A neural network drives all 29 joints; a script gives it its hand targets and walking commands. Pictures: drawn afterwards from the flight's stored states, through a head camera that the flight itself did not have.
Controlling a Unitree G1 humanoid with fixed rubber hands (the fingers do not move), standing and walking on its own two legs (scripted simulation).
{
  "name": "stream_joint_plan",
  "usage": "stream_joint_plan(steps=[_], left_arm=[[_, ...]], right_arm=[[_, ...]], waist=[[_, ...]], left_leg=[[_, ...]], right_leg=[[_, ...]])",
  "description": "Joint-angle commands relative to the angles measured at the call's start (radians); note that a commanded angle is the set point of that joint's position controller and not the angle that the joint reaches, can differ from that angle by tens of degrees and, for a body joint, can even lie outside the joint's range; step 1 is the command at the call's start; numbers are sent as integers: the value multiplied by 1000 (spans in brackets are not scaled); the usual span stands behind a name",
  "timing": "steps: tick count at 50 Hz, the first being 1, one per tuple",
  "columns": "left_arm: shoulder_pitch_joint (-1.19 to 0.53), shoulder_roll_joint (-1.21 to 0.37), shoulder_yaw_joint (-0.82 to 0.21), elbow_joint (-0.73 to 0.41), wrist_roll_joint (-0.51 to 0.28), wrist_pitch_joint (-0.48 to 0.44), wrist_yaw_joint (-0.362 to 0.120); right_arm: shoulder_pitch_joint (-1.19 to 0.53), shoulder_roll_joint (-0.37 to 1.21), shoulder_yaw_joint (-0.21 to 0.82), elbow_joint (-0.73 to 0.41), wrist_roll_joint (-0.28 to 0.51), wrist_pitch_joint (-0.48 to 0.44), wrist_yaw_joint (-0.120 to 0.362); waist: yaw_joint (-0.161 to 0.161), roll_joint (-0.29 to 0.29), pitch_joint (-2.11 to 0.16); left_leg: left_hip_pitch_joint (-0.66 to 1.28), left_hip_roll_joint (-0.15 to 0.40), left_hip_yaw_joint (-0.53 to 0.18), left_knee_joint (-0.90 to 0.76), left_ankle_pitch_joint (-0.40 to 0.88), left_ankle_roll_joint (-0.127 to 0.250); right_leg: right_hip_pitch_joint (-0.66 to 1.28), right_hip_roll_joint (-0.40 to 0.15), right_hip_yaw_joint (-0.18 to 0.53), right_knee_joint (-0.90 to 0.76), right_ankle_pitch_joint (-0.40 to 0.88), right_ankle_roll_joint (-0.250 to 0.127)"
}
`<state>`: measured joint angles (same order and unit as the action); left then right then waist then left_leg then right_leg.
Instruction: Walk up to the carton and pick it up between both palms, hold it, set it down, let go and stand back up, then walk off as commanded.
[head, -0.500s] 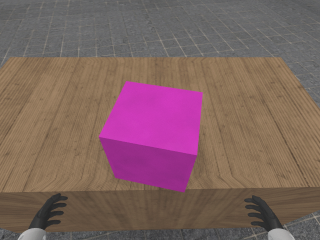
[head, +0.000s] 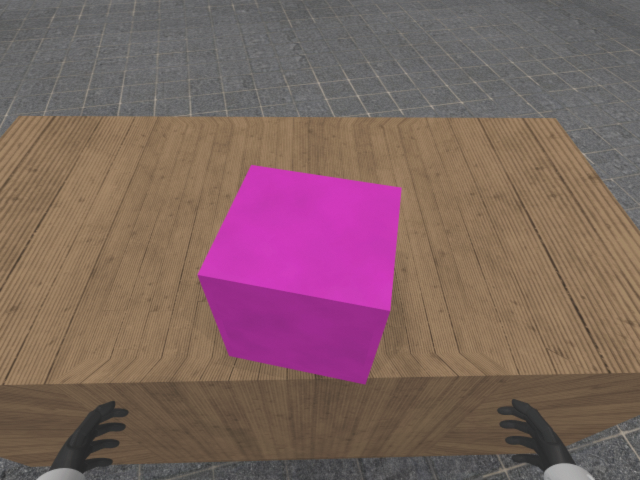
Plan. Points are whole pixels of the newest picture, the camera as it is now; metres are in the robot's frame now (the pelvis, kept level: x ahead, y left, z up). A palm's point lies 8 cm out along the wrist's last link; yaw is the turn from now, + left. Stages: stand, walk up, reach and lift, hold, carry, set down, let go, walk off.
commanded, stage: stand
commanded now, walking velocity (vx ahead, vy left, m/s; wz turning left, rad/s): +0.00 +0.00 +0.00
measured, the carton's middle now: (309, 277) +0.39 +0.01 -0.01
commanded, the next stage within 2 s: walk up in 1.52 s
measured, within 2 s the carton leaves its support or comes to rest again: neither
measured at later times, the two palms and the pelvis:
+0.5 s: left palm out of the picture +0.13 +0.30 -0.07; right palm out of the picture +0.13 -0.31 -0.08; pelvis +0.00 -0.01 +0.00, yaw +0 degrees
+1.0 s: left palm out of the picture +0.11 +0.30 -0.08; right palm out of the picture +0.10 -0.32 -0.08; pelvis -0.01 -0.01 +0.01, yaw +0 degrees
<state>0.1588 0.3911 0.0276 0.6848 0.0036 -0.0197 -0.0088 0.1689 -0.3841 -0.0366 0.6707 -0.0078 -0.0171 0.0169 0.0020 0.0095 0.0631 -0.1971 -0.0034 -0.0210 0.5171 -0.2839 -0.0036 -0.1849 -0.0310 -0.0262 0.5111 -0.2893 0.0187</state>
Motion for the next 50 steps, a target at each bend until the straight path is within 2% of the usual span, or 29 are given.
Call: stream_joint_plan(steps=[1,3,4,5,6,8,9,10,11,13,14,16,17,18,20,22,23,26,30,32,33,34,36,39,41,43,48,49,50], left_arm=[[-77,120,23,-56,-2,-20,0],[-48,181,54,-35,-8,-19,7],[-23,140,36,-29,-7,-21,3],[-24,163,42,-29,-6,-19,8],[-23,178,42,-15,1,-25,9],[-59,168,44,-23,-5,-22,3],[-64,122,22,-12,-7,-22,4],[-41,141,27,-3,-16,-22,0],[-43,171,32,4,-6,-23,5],[-42,172,38,13,4,-25,15],[-26,145,21,21,-3,-19,8],[-45,148,23,13,-15,-18,6],[-37,154,31,23,-16,-21,4],[-53,180,32,44,1,-18,17],[-41,199,38,51,1,-17,13],[-56,160,23,58,-5,-19,14],[-50,150,19,55,-9,-21,12],[-40,155,19,69,-9,-12,9],[-48,161,28,96,-11,-16,2],[-43,139,10,118,-20,-20,8],[-58,146,13,103,-8,-18,7],[-53,164,18,110,-16,-15,10],[-59,195,28,121,-7,-12,7],[-61,170,30,118,-4,-25,12],[-56,175,26,139,-8,-14,11],[-53,166,29,149,-5,-20,11],[-69,156,30,172,-4,-11,10],[-65,151,22,172,-10,-9,8],[-72,155,19,166,-14,-10,5]], right_arm=[[-30,-158,-45,-44,9,-17,-5],[-18,-129,-27,-38,6,-16,-6],[-78,-150,-30,-41,-10,-19,-11],[-50,-132,-28,-42,2,-27,-9],[0,-144,-34,-4,4,-20,-1],[-8,-188,-41,-14,6,-22,-7],[-29,-167,-34,-2,4,-26,-17],[-39,-170,-38,-13,2,-27,-13],[-20,-146,-33,-14,8,-29,-14],[-45,-137,-33,-7,5,-18,-6],[-16,-164,-26,4,5,-17,-16],[4,-163,-27,24,7,-17,-14],[-24,-176,-29,15,4,-17,-14],[-16,-137,-22,23,3,-13,-20],[-37,-151,-20,36,0,-17,-18],[-33,-160,-25,32,11,-15,-22],[-20,-143,-21,43,13,-20,-14],[-28,-159,-21,50,14,-13,-14],[0,-207,-34,89,1,-19,-17],[-19,-179,-26,94,2,-20,-17],[-61,-182,-34,81,3,-17,-14],[-36,-181,-35,82,4,-24,-14],[-1,-169,-21,109,11,-27,-14],[-72,-161,-16,114,4,-13,-20],[-14,-164,-26,132,12,-9,-18],[20,-159,-19,144,10,-15,-21],[-29,-174,-22,161,2,-8,-24],[-38,-191,-32,163,1,-5,-24],[-43,-205,-31,155,4,-14,-29]], waist=[[-21,-12,-46],[-7,-42,-109],[30,52,-53],[21,38,-35],[7,-57,-80],[0,-38,-39],[-10,27,-60],[12,2,-86],[-21,15,-58],[-2,-36,-99],[12,10,-105],[0,-34,-99],[17,41,-99],[-7,-14,-98],[20,-18,-78],[-6,15,-51],[-6,-30,-86],[-6,18,-39],[-3,-72,-68],[14,-41,-80],[8,44,-79],[0,-20,-105],[-13,-53,-57],[16,40,-23],[-1,-57,-49],[-20,41,-21],[-9,-49,-58],[-7,-2,-76],[8,-15,-45]], left_leg=[[20,117,-90,-89,155,20],[28,105,-82,-112,171,13],[-24,104,-71,-94,136,30],[-41,103,-72,-101,105,21],[14,101,-83,-126,115,12],[4,109,-65,-105,147,15],[14,113,-76,-122,132,28],[18,114,-75,-112,178,23],[60,124,-81,-119,161,20],[57,120,-89,-117,240,30],[63,114,-57,-94,256,20],[67,129,-61,-119,247,22],[48,111,-63,-115,239,25],[83,128,-58,-131,266,18],[52,122,-70,-140,237,21],[33,108,-56,-140,225,24],[72,117,-67,-137,218,25],[29,114,-60,-155,161,26],[58,110,-70,-154,160,23],[75,118,-80,-172,192,17],[77,120,-66,-150,177,19],[81,109,-61,-165,155,7],[71,124,-64,-167,161,9],[21,115,-67,-197,147,16],[72,118,-79,-197,123,10],[47,120,-64,-184,184,14],[86,127,-76,-188,188,24],[70,125,-68,-205,143,25],[32,129,-76,-213,158,15]], right_leg=[[-30,-96,73,-101,122,-52],[25,-81,52,-85,72,-43],[27,-89,74,-105,122,-47],[45,-108,89,-108,115,-50],[36,-102,82,-102,75,-55],[-4,-89,84,-117,120,-49],[20,-102,85,-119,134,-43],[44,-96,82,-104,151,-46],[-24,-108,98,-107,178,-54],[45,-90,67,-92,191,-52],[53,-95,82,-108,225,-59],[54,-111,81,-95,261,-56],[76,-92,76,-100,219,-57],[52,-110,89,-103,254,-62],[63,-93,82,-103,202,-55],[49,-96,87,-123,218,-48],[46,-95,78,-123,240,-46],[40,-98,76,-137,193,-41],[47,-94,84,-157,171,-45],[49,-107,82,-154,166,-64],[41,-118,89,-182,188,-62],[52,-103,81,-167,150,-62],[42,-106,80,-179,156,-54],[47,-102,94,-177,128,-49],[30,-100,77,-196,77,-51],[32,-105,100,-190,160,-50],[35,-88,63,-183,164,-43],[53,-98,77,-199,112,-46],[68,-97,74,-198,117,-43]])
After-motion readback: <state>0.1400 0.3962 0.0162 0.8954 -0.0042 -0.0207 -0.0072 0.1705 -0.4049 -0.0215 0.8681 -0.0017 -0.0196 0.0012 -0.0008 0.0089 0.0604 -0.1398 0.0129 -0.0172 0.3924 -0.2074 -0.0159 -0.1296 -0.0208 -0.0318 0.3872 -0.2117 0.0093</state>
